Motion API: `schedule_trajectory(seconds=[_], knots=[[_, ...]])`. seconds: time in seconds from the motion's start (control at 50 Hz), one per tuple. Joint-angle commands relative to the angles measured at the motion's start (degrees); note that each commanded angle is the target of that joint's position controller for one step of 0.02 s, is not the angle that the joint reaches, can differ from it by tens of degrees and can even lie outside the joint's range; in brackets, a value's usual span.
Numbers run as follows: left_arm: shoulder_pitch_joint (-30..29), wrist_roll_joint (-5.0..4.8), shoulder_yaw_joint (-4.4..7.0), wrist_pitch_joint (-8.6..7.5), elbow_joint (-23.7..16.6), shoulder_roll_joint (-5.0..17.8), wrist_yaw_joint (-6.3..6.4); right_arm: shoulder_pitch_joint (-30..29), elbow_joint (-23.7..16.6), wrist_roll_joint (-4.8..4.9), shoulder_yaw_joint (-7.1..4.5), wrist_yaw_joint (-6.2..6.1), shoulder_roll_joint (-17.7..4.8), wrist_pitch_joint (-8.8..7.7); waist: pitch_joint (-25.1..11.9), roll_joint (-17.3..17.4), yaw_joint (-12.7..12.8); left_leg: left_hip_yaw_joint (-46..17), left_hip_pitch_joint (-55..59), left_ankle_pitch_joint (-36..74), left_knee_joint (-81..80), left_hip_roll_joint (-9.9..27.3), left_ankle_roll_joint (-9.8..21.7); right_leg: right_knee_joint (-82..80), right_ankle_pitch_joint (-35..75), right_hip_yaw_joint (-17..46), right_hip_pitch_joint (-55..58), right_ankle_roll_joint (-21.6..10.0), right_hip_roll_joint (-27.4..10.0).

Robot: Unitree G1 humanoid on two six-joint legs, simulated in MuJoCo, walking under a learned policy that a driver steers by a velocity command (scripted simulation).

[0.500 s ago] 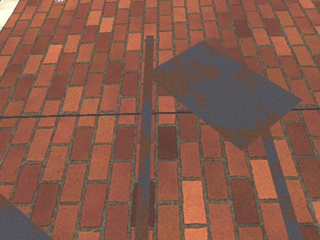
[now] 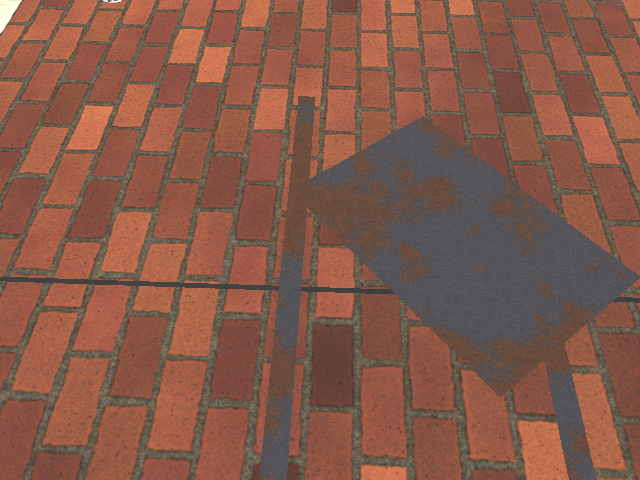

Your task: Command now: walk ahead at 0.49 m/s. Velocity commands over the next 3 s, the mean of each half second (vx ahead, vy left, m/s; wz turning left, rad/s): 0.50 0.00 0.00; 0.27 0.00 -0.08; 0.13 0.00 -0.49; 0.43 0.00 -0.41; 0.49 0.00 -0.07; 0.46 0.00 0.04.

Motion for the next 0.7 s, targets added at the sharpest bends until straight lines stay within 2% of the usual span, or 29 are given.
schedule_trajectory(seconds=[0.02,0.04,0.06,0.08,0.12,0.16,0.2,0.28,0.38,0.42,0.44,0.46,0.48,0.5,0.52,0.54,0.56,0.58,0.6,0.62,0.64,0.66,0.7], knots=[[-3.4,0.67,1.97,-1.07,-5.9,8.1,-0.62,8.7,1.5,0.94,-1.83,0.28,-5.2,-0.43,-1.9,-0.2,-3.1,-33.9,19.9,-13.4,-23.9,21.9,9.7,13.6,7.7,3.3,-27.7,-1.3,-6.0],[-3.4,0.96,1.97,-0.54,-5.6,7.1,-0.80,8.9,2.3,0.65,-1.27,0.20,-3.8,-1.06,-0.4,-0.9,-1.3,-28.8,15.4,-6.6,-24.6,19.7,7.9,11.0,8.5,3.4,-24.9,-0.8,-7.4],[-1.9,1.41,1.63,0.26,-5.3,5.4,-1.19,9.9,3.5,0.69,-0.77,-0.04,-2.6,-1.54,-0.6,0.0,0.3,-24.9,12.0,-3.0,-25.6,18.0,6.6,8.5,8.8,3.2,-21.6,0.0,-8.3],[-1.6,1.46,1.43,0.83,-5.0,4.0,-1.48,11.3,4.4,0.71,-0.61,-0.12,-2.4,-2.13,-0.6,0.4,0.9,-22.3,10.6,0.5,-26.2,17.0,6.1,6.6,9.1,2.6,-20.4,0.6,-8.7],[-3.9,1.53,1.38,1.50,-5.8,3.4,-1.85,13.9,6.0,0.90,-0.81,-0.14,-4.0,-2.95,0.1,1.2,1.2,-18.2,10.0,4.7,-27.4,15.7,5.8,3.2,11.2,1.1,-22.4,1.7,-9.8],[-9.7,1.49,1.51,1.86,-7.7,4.2,-2.03,15.9,6.9,0.95,-0.87,-0.08,-5.0,-3.04,1.6,1.8,0.3,-15.7,11.2,6.3,-28.9,14.7,5.1,-1.4,16.0,-0.3,-27.2,2.7,-11.0],[-15.3,1.19,1.54,1.94,-9.4,4.6,-2.10,18.4,7.6,1.11,-0.63,-0.03,-4.9,-2.90,2.2,1.9,-1.2,-13.9,13.9,10.7,-28.9,13.7,3.8,-7.2,20.7,-1.5,-30.7,3.5,-11.4],[-23.6,0.58,1.03,1.78,-11.6,3.6,-2.27,23.0,9.0,1.08,-0.16,-0.35,-4.7,-2.79,1.7,3.1,-4.0,-11.2,19.1,18.2,-27.3,12.7,1.2,-18.4,27.1,-3.8,-30.8,4.2,-9.8],[-30.9,0.54,0.88,1.34,-13.9,4.0,-2.16,27.0,10.8,0.09,0.08,-1.22,-5.2,-2.37,2.2,3.9,-6.0,-11.3,29.6,26.5,-23.3,15.4,2.4,-26.2,23.9,-4.9,-32.0,2.8,-7.4],[-30.7,0.52,1.12,0.87,-14.4,4.6,-2.05,26.2,11.2,-0.22,-0.10,-1.63,-5.9,-2.23,2.1,4.2,-4.8,-11.2,32.3,32.7,-20.5,16.9,2.5,-28.8,19.5,-4.9,-29.7,1.3,-6.4],[-28.2,0.54,1.38,0.58,-13.8,5.0,-1.83,24.8,11.1,-0.23,-0.18,-1.78,-6.3,-2.22,1.0,4.6,-3.1,-10.3,32.1,39.9,-17.4,16.9,1.9,-30.4,17.0,-5.5,-25.2,0.2,-5.0],[-23.2,0.61,1.90,0.26,-12.1,5.8,-1.42,23.9,11.2,-0.20,-0.32,-1.87,-6.9,-2.17,-1.5,5.0,-0.9,-9.7,31.6,47.4,-12.1,16.7,1.2,-31.8,15.1,-6.1,-18.5,-1.0,-3.0],[-13.9,0.81,2.65,-0.24,-9.0,6.9,-0.90,22.7,11.1,0.08,-0.36,-1.74,-7.2,-2.00,-6.0,4.0,3.1,-8.2,29.4,49.3,-2.4,15.1,0.2,-35.6,17.1,-6.7,-7.7,-2.5,-1.5],[-3.6,1.98,3.84,-0.81,-6.0,9.9,-0.21,21.8,10.1,0.58,-0.04,-1.59,-6.6,-2.18,-12.0,2.5,7.1,-7.0,19.0,37.2,10.5,13.2,-0.8,-35.6,16.6,-0.8,7.9,-4.9,-7.2],[3.9,3.51,5.62,-0.85,-5.2,16.5,0.19,26.7,8.1,2.87,1.25,-0.92,-0.7,-2.28,-21.6,-9.2,6.4,-2.5,-1.5,5.9,33.9,5.0,-3.8,-37.0,11.7,25.2,27.2,-12.4,-25.7],[2.0,1.32,5.47,0.04,-4.8,14.4,-0.66,26.9,9.3,1.88,-0.11,-1.00,-4.7,-2.20,-23.2,-7.2,5.7,-8.4,-9.7,-19.1,43.2,0.8,-3.3,-44.6,11.0,39.5,26.3,-15.1,-29.0],[-4.7,0.07,4.83,0.21,-5.3,12.0,-0.92,21.3,7.6,1.01,-0.77,-0.98,-6.0,-2.09,-12.3,-4.1,2.7,-10.4,-13.6,-13.8,43.6,4.8,-2.8,-46.4,8.3,29.8,17.3,-12.9,-26.0],[-9.4,-0.09,3.99,-0.16,-6.0,8.4,-1.22,17.6,6.5,0.72,-0.61,-0.65,-5.1,-2.38,-6.8,-2.0,1.4,-10.2,-12.8,-9.3,40.3,6.9,-2.9,-49.0,11.5,23.1,8.9,-11.2,-23.7],[-11.4,0.06,3.27,-0.62,-5.8,6.1,-1.17,16.4,6.5,0.52,-0.68,-0.57,-3.9,-2.01,-2.9,-1.4,-0.6,-9.7,-10.1,-7.5,37.0,8.3,-3.3,-50.4,21.0,17.3,2.5,-9.0,-21.1],[-11.4,-0.10,2.56,-1.04,-4.8,4.1,-0.92,17.5,6.7,-0.41,-0.56,-0.45,-2.8,-1.11,-1.6,-1.9,-2.6,-9.4,-6.4,-7.2,34.5,9.0,-4.3,-50.6,31.5,12.2,-2.0,-7.4,-18.9],[-10.1,0.06,2.17,-1.53,-3.9,3.3,-0.81,19.2,7.5,-0.76,-0.35,-0.27,-1.2,-0.28,-2.2,-2.2,-3.5,-8.7,-3.4,-7.4,33.4,8.6,-5.1,-50.0,41.5,8.6,-3.8,-7.0,-18.1],[-8.2,0.09,2.07,-2.10,-2.8,3.5,-0.80,19.8,7.6,-0.82,-0.38,-0.17,-0.6,0.22,-2.8,-1.9,-4.1,-8.0,-2.4,-7.1,32.5,7.9,-5.7,-49.1,51.0,6.2,-4.2,-7.0,-17.4],[-6.7,0.08,2.12,-2.55,-1.5,5.4,-0.76,18.7,7.2,-0.62,-0.54,-0.11,-0.6,0.84,-3.4,-3.0,-5.1,-6.9,-3.0,-4.4,28.9,7.1,-6.5,-48.4,59.9,2.1,-4.2,-6.6,-15.9]])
